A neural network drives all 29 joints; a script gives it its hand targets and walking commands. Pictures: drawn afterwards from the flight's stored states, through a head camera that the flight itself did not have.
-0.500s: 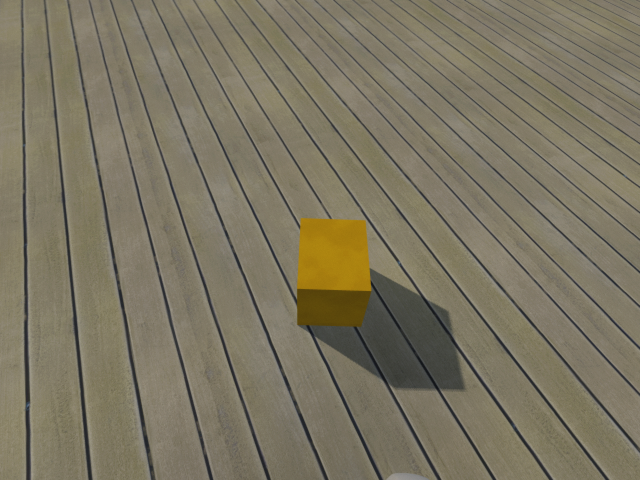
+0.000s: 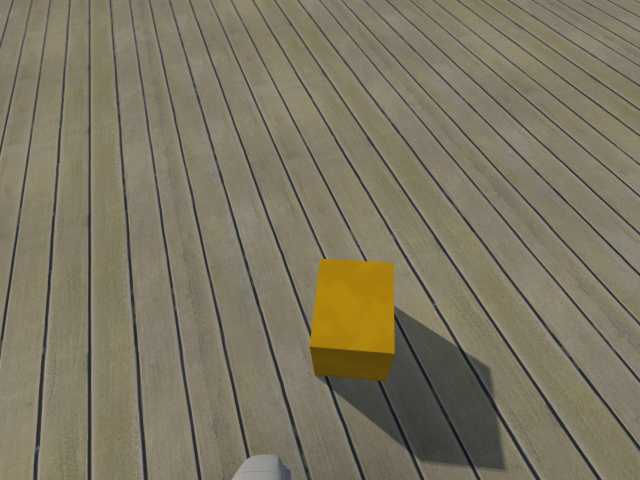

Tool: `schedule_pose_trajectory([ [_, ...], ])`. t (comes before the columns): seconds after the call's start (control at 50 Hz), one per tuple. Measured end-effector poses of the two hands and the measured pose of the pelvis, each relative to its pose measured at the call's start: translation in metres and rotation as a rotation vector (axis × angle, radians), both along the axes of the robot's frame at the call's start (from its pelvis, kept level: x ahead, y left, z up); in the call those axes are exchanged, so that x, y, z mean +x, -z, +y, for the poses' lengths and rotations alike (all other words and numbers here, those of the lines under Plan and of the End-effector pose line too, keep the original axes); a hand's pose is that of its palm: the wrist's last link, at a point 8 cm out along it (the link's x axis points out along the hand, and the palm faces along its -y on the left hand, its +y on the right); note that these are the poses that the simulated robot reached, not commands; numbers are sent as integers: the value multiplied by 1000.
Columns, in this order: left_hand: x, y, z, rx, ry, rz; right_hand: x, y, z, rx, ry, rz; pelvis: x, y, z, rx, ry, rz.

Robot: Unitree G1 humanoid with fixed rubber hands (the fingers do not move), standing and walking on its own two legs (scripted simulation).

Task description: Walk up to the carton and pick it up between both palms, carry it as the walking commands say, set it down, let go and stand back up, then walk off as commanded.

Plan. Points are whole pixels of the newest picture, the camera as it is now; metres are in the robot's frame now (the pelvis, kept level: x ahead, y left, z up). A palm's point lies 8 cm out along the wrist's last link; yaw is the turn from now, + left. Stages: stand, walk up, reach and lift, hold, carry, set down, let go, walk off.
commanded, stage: walk up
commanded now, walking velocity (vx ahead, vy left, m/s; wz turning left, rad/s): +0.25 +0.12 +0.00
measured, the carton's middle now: (353, 320) +0.60 -0.02 -0.65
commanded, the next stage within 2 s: stand in 0.76 s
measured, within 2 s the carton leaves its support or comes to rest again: neither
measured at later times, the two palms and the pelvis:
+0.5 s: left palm (186, 434) +0.18 +0.23 -0.14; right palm out of the picture +0.13 -0.26 -0.13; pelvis +0.11 -0.01 +0.00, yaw +1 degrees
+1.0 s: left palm (190, 434) +0.18 +0.22 -0.13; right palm (548, 470) +0.16 -0.26 -0.13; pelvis +0.12 -0.02 +0.00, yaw +0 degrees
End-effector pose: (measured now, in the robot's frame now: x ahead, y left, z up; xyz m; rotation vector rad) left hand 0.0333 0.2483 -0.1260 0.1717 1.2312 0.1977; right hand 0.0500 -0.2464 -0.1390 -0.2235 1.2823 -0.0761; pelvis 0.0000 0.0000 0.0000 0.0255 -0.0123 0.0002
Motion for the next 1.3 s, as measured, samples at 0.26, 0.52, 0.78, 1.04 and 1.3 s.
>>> schedule_pose_trajectory([
  [0.26, 63, 16, 23, -80, 42, 83, 72, -31, 25, -80, 60, -114, 67, -7, 35, -65, -13, 61],
  [0.52, 150, 7, -19, -30, 81, -39, 84, -4, -13, -41, 120, -19, 114, 3, -8, -14, -8, 48],
  [0.78, 148, 2, -25, -9, 28, -30, 106, -7, -18, -29, 80, -33, 123, -1, -17, -12, -6, 55],
  [1.04, 149, 2, -25, -10, 27, -38, 109, -7, -14, -16, 80, -54, 122, -1, -17, -12, -6, 54],
  [1.3, 208, -4, -28, -68, 76, -48, 177, -20, -7, -7, 38, -75, 105, 6, -8, -34, 9, 30],
])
